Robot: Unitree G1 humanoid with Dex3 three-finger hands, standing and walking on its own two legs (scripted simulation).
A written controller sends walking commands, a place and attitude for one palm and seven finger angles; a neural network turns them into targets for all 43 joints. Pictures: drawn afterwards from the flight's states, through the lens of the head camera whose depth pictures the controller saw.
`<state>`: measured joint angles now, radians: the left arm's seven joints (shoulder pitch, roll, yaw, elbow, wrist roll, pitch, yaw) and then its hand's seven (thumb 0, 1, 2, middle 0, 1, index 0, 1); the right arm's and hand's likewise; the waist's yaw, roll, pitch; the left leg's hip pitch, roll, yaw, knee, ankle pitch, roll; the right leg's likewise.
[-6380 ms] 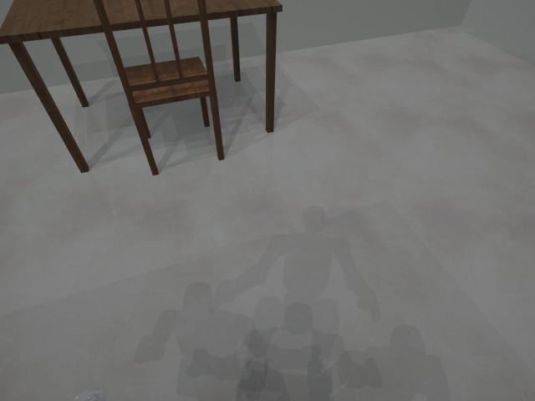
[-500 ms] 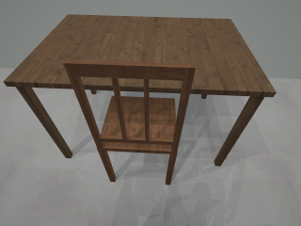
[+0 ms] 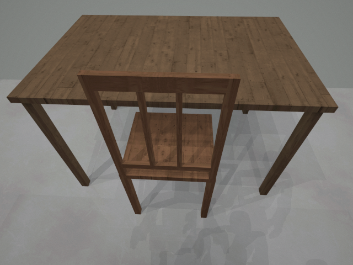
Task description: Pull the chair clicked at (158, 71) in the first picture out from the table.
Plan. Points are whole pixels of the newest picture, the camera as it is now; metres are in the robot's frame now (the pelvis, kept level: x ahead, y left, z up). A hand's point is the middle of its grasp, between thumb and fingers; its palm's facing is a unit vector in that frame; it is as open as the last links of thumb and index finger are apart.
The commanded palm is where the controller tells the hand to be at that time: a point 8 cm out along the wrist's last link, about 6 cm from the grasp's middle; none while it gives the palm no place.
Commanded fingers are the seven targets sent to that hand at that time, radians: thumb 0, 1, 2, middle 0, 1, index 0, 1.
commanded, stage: look again from close up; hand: left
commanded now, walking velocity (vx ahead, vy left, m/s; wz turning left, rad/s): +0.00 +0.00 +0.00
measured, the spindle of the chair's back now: (147, 133) +0.52 +0.13 -0.06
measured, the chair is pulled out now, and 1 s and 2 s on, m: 0.00 0.00 0.00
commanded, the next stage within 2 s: shuffle to correct the standing spot in 0.74 s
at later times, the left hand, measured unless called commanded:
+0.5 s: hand out of the picture -0.02 +0.20 -0.17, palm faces +0.00 -0.98 -0.20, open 7.4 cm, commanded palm none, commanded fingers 0.00 0.90 0.90 -0.20 -0.30 -0.20 -0.30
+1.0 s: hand out of the picture -0.04 +0.18 -0.17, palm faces -0.01 -0.99 -0.17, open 7.4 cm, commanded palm none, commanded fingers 0.00 0.90 0.90 -0.20 -0.30 -0.20 -0.30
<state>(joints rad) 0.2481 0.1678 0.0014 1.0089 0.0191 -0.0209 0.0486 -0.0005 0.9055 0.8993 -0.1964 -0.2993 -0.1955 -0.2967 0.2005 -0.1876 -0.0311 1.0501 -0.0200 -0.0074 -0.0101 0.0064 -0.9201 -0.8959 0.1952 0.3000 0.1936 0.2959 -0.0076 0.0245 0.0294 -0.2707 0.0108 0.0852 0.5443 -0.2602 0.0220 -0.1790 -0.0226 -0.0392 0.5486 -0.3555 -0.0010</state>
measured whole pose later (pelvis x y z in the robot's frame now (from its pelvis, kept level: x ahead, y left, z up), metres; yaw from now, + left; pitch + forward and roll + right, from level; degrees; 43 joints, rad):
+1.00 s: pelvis -0.01 +0.02 +0.01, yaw -1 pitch -1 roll +1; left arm 0.34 0.12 -0.01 1.13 0.03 -0.01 0.03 0.00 0.91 0.90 -0.20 -0.30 -0.19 -0.30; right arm 0.28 -0.13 -0.02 1.15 -0.01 0.00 -0.01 0.00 -0.91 -0.90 0.20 0.30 0.20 0.30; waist -0.01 -0.01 0.02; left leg -0.21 -0.03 0.13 0.40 -0.18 0.06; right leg -0.17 -0.06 0.00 0.49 -0.31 0.01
